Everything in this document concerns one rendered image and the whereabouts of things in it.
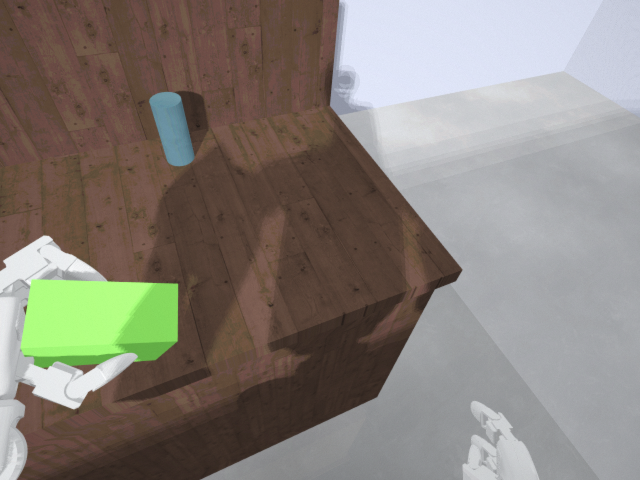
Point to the left robot forearm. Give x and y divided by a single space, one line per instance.
13 446

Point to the robot left hand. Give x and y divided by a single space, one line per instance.
60 383

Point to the sponge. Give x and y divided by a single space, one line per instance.
90 322

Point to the robot right hand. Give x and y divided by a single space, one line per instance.
510 460

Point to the table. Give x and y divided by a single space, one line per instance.
301 269

